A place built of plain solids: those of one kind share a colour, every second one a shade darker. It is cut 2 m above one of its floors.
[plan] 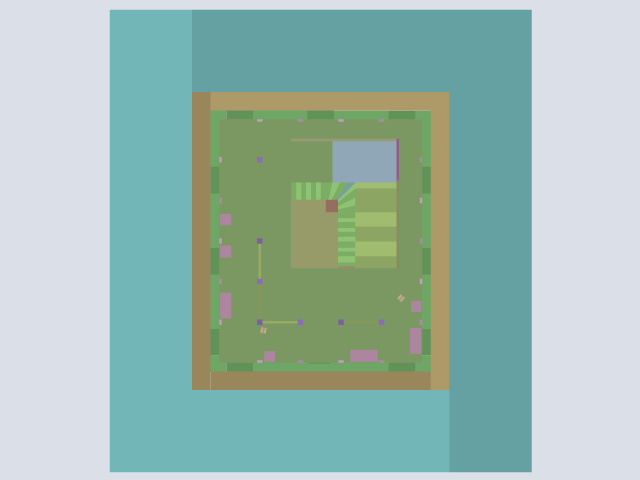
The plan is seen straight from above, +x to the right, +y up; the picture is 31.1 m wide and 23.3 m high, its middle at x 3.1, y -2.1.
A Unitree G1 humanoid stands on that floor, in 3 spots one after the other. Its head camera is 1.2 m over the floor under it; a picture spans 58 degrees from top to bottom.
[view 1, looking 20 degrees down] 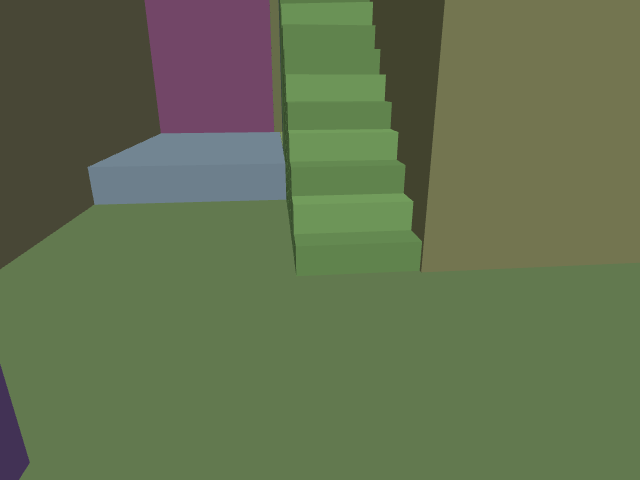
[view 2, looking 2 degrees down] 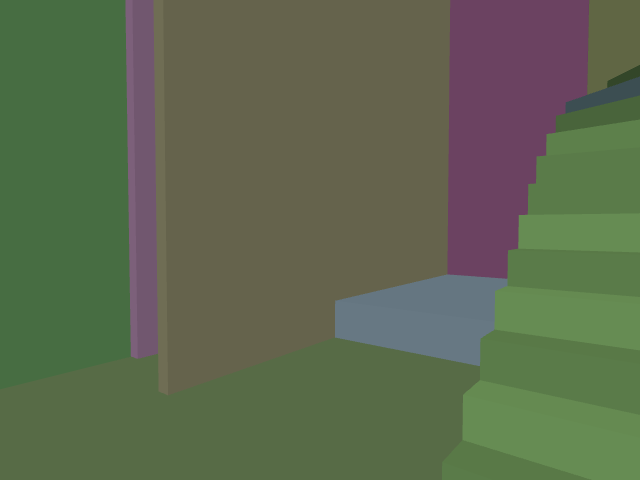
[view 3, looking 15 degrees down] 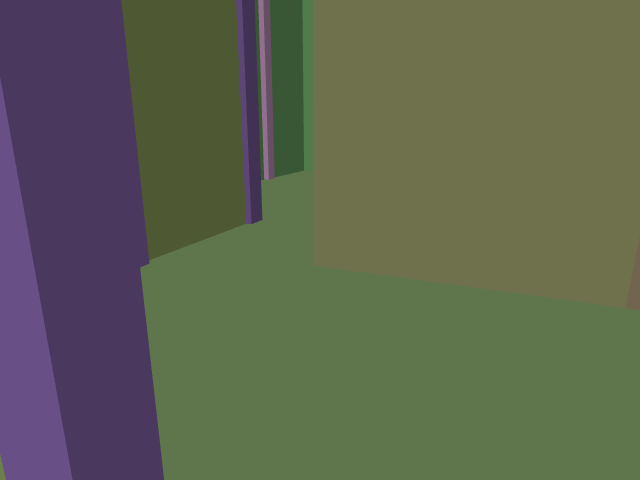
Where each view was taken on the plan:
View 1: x -0.89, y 0.81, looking -6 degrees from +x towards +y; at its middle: step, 2.89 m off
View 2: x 0.00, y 0.00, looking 38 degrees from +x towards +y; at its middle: wall_foot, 4.37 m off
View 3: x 3.13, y -6.76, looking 113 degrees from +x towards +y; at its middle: store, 3.70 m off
